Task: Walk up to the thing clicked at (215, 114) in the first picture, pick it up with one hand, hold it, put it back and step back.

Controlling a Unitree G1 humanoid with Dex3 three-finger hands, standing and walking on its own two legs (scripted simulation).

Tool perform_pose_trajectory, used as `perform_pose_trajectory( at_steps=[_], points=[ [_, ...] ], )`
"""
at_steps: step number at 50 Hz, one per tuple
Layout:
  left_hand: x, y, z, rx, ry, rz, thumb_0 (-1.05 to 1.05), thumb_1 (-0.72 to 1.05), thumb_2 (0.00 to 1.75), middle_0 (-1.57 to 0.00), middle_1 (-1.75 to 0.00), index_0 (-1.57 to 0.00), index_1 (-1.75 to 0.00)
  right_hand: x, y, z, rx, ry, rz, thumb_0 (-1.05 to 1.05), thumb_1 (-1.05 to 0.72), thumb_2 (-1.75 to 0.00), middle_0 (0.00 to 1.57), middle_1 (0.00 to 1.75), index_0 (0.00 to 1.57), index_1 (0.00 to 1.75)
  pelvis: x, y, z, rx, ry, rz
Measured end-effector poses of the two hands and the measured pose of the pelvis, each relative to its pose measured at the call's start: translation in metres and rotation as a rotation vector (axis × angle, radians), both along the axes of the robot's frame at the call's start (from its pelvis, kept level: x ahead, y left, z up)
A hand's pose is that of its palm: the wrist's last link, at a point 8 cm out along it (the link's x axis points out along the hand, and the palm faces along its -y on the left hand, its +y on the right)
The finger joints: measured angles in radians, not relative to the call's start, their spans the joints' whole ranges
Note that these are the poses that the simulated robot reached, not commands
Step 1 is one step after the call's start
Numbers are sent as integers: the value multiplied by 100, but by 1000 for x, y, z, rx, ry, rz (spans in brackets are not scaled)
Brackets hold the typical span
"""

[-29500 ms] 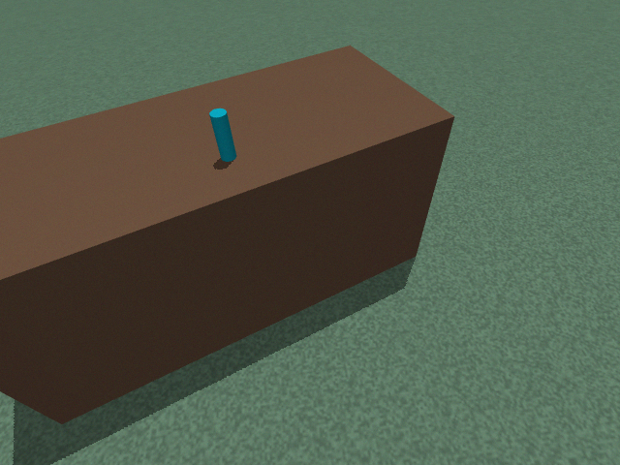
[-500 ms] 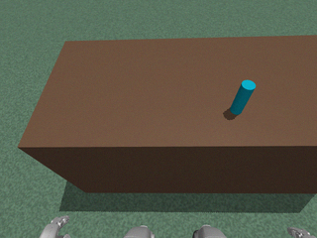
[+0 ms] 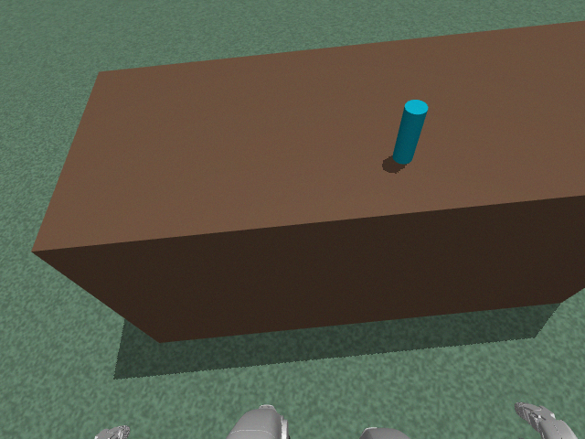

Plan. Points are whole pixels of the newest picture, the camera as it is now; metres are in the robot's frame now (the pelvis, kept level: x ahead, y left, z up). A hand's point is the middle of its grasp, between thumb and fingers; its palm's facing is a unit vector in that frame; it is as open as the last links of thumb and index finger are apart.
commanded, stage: step back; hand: right
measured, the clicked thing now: (408, 134) +0.64 -0.18 -0.04
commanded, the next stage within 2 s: none
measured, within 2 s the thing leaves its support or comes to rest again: neither
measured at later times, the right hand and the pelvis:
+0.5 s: hand out of the picture -0.03 -0.25 -0.12, palm faces -0.11 +0.90 -0.43, open 7.4 cm; pelvis -0.13 +0.01 +0.01, yaw +2 degrees
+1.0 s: hand out of the picture -0.19 -0.30 -0.15, palm faces -0.11 +0.91 -0.40, open 7.4 cm; pelvis -0.29 -0.03 +0.00, yaw +3 degrees
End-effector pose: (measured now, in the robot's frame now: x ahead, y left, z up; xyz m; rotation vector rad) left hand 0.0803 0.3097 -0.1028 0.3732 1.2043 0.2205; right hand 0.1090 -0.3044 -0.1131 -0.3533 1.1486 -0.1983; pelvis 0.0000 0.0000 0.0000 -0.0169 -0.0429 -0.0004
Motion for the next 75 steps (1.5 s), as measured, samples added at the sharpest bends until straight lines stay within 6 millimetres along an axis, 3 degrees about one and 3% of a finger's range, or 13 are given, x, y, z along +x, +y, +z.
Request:
perform_pose_trajectory(
  at_steps=[9, 16, 22, 28, 36, 41, 47, 52, 57, 63, 67, 72, 75],
  points=[
    [-25, -3, 25, 24, -104, 11, 0, 90, 90, -20, -30, -21, -30, -41, -4, 4, -13, 34, 47, 0, -90, -90, 20, 30, 20, 30, -41, -1, 10, 36, 26, 27],
    [-56, 14, 8, -2, -167, 20, 0, 90, 90, -20, -30, -21, -30, -82, 6, 6, -56, 46, 94, 0, -90, -90, 20, 30, 20, 30, -86, 11, -2, 31, 7, 80],
    [-104, 20, 1, -25, -99, 58, 0, 90, 90, -20, -30, -21, -30, -125, 14, 24, -58, 41, 85, 0, -90, -90, 20, 30, 20, 30, -119, 13, 7, 11, -4, 61],
    [-163, 18, -1, -22, -21, 64, 0, 90, 90, -20, -30, -20, -30, -147, 7, 35, -67, -14, 73, 1, -90, -90, 20, 30, 20, 30, -152, 5, 12, -1, 9, 17],
    [-232, -10, -6, 12, 48, 28, 0, 90, 90, -20, -30, -20, -30, -185, -28, 14, -43, -83, 55, 0, -90, -90, 20, 30, 20, 30, -210, -21, -4, -13, 1, -30],
    [-270, -30, 10, 8, 46, 35, 0, 90, 90, -20, -30, -21, -30, -227, -39, 11, -18, -34, 18, 0, -90, -90, 20, 30, 20, 30, -237, -31, 6, 41, 10, -21],
    [-281, -31, 19, 37, -36, 28, 0, 90, 90, -21, -30, -21, -30, -279, -42, 6, -25, 28, 38, 0, -90, -90, 20, 30, 20, 30, -271, -34, 8, 48, 20, 22],
    [-288, -21, 7, 29, -132, 32, 0, 90, 90, -21, -30, -21, -30, -316, -33, -2, -41, 67, 74, 1, -90, -90, 20, 30, 20, 30, -308, -31, -5, 52, 1, 70],
    [-313, -26, 6, 3, -131, 44, 0, 90, 90, -20, -30, -20, -30, -348, -28, 10, -25, 48, 86, 1, -90, -90, 20, 30, 20, 30, -342, -35, 2, 25, -9, 59],
    [-366, -41, 6, -3, -87, 28, 0, 90, 90, -20, -30, -20, -30, -370, -44, 19, -35, -27, 86, 1, -90, -90, 20, 30, 20, 30, -384, -49, 5, 8, 7, 17],
    [-413, -55, 1, 23, -43, 15, 0, 90, 90, -20, -30, -20, -30, -388, -65, 9, -22, -76, 75, 0, -90, -90, 20, 30, 20, 30, -416, -65, -5, 6, 5, -13],
    [-477, -71, 12, 30, 12, 46, 0, 90, 90, -20, -30, -21, -30, -431, -79, 6, -2, -38, 36, 0, -90, -90, 20, 30, 20, 30, -446, -75, 4, 30, -3, -4],
    [-502, -72, 20, 46, 15, 70, 0, 90, 90, -21, -30, -21, -30, -460, -84, 4, 1, 3, 42, 0, -90, -90, 20, 30, 20, 30, -460, -77, 8, 46, 0, 19]
  ],
)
